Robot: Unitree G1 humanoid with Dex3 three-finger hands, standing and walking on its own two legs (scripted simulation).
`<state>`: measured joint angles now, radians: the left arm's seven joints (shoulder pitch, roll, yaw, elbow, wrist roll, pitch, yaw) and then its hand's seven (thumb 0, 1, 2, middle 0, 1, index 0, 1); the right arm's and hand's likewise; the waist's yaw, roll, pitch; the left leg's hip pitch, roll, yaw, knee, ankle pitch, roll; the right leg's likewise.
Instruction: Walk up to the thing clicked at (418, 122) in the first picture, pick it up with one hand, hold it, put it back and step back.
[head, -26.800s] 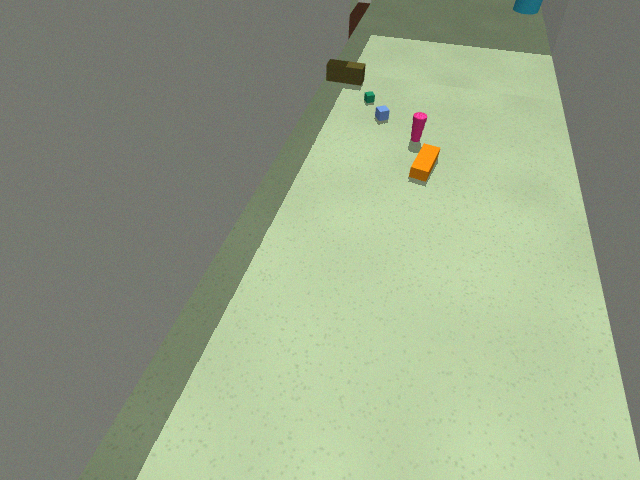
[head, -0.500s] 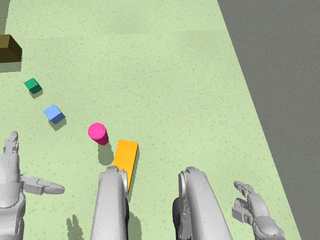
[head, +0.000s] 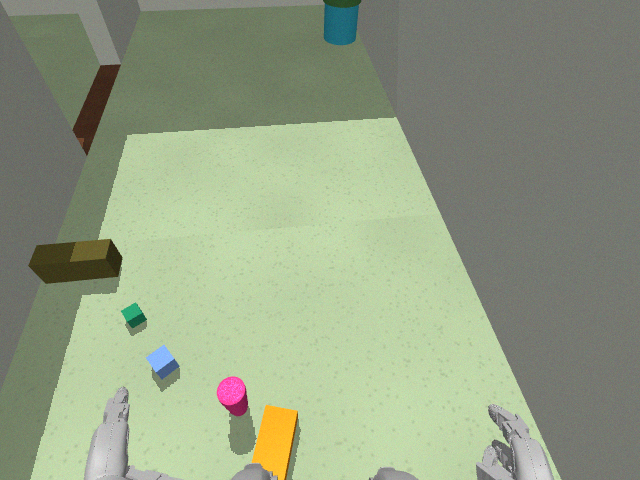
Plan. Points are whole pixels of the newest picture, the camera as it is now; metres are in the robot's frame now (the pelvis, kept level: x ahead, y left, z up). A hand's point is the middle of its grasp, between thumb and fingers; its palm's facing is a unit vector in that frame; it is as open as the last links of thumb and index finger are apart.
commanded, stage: home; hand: left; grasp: from the side
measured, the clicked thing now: (235, 399) +0.42 +0.21 -0.62
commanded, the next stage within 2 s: stand in 1.82 s
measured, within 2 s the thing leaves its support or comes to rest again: neither
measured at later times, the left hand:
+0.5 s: hand out of the picture +0.16 +0.18 -0.03, palm faces +0.12 -0.95 -0.29, open 17.6 cm
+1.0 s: hand out of the picture +0.16 +0.17 -0.03, palm faces +0.11 -0.95 -0.29, open 17.5 cm
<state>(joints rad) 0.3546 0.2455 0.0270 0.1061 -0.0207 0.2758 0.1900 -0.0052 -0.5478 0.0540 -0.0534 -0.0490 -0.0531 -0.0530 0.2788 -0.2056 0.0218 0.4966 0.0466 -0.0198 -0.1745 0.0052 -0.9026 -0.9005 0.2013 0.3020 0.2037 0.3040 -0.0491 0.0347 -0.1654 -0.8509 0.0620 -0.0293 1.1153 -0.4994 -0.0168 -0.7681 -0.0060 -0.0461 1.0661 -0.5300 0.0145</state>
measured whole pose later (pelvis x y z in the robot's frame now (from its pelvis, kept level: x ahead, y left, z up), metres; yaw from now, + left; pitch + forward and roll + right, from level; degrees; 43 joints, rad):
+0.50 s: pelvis +0.00 +0.00 +0.02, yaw +1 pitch +7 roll -2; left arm 0.47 0.21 -0.02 -0.02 -0.01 0.28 0.15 -0.01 -0.57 0.04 -0.05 -0.05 -0.05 -0.05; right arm 0.27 -0.21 0.03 0.48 0.01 -0.11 -0.18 0.01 -0.90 -0.90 0.20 0.30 0.20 0.30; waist -0.02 0.03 -0.10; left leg -0.66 0.05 -0.03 0.97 -0.44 -0.02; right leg -0.57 -0.01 -0.05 0.92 -0.47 0.02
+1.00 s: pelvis -0.01 -0.01 +0.03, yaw +1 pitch +6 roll -2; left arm 0.46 0.20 -0.01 0.01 -0.01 0.25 0.13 -0.01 -0.55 0.06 -0.05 -0.05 -0.05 -0.06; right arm 0.28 -0.21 0.02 0.50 0.01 -0.13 -0.18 0.01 -0.90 -0.90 0.20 0.30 0.20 0.30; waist -0.02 0.04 -0.10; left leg -0.65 0.06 -0.02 0.95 -0.42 -0.02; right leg -0.57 -0.01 -0.05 0.92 -0.46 0.01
